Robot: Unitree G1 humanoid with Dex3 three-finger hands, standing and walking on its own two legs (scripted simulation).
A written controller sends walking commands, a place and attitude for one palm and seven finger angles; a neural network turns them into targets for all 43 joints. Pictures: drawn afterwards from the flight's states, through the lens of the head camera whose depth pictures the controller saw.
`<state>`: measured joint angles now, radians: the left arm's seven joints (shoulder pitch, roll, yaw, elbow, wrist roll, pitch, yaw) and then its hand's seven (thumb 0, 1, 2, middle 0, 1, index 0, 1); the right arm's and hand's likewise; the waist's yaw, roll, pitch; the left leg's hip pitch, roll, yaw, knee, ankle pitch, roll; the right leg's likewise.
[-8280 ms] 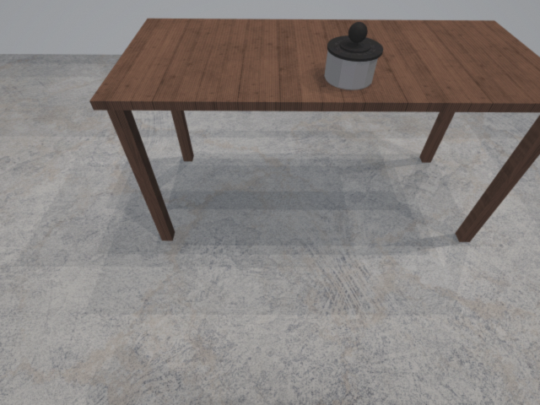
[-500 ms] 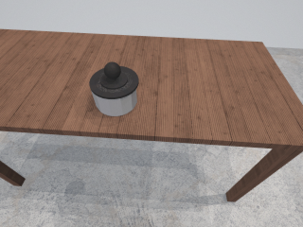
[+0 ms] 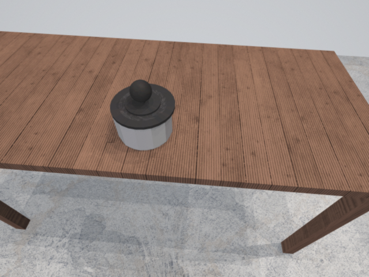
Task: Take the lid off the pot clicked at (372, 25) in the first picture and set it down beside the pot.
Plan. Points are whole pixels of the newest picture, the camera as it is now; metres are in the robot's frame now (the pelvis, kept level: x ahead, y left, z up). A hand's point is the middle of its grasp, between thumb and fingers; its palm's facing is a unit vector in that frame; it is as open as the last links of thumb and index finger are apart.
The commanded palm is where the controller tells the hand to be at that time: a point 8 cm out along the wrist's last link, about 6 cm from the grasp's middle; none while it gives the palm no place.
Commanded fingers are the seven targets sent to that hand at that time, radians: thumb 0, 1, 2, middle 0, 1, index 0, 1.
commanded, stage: come to a stop and stand still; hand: left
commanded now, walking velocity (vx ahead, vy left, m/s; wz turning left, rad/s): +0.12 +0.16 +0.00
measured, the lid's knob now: (140, 91) +0.50 +0.15 +0.12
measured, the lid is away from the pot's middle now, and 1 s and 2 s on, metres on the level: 0.00 0.00 0.00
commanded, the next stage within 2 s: look again from close up in 1.54 s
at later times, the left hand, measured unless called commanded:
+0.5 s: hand out of the picture +0.04 +0.21 -0.16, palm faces +0.05 -0.98 -0.19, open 7.4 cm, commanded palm none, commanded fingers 0.00 0.90 0.90 -0.20 -0.30 -0.20 -0.30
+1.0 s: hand out of the picture +0.01 +0.23 -0.16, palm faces +0.04 -0.97 -0.22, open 7.4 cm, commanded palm none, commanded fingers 0.00 0.90 0.90 -0.20 -0.30 -0.20 -0.30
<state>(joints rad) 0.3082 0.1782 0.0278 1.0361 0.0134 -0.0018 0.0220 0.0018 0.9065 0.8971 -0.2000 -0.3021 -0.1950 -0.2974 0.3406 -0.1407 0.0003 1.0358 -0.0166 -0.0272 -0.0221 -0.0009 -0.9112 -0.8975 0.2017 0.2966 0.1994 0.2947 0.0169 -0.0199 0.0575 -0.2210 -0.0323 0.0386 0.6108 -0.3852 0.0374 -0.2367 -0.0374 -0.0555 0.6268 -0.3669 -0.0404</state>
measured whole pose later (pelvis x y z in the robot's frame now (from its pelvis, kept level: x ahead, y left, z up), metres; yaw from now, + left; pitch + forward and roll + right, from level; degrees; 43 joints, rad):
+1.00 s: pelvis -0.02 +0.04 +0.01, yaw +2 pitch -2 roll -1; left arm 0.28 0.17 0.00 1.00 0.01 0.01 0.04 0.00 0.91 0.90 -0.20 -0.30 -0.20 -0.30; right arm 0.29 -0.17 -0.03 1.04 -0.03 0.02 0.00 0.00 -0.91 -0.90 0.20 0.30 0.20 0.29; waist -0.02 0.02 0.03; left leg -0.34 0.02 0.06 0.57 -0.20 0.03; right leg -0.20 -0.03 -0.07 0.56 -0.31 0.01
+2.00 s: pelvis -0.02 +0.06 +0.01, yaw +0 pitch +0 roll -1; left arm 0.36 0.11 0.00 1.10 0.02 -0.01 0.03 0.00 0.91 0.90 -0.20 -0.30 -0.19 -0.30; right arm 0.33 -0.11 -0.04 1.09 -0.02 0.00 -0.01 0.01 -0.92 -0.90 0.20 0.30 0.20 0.29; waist 0.00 0.01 0.02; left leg -0.34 -0.01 0.09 0.48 -0.15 0.06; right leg -0.24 -0.06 -0.03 0.51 -0.27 0.04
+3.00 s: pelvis +0.01 +0.02 +0.02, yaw +3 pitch -2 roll -1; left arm 0.59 0.20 0.07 0.06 -0.04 -0.03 0.09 0.01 0.91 0.90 -0.88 -1.05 -0.88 -1.04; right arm 0.09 -0.26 -0.03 0.57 0.02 -0.07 -0.03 0.00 -0.91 -0.90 0.20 0.30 0.20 0.30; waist 0.05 0.03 0.04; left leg -0.22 0.02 0.03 0.39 -0.14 0.01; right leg -0.06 -0.01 -0.09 0.35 -0.25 -0.01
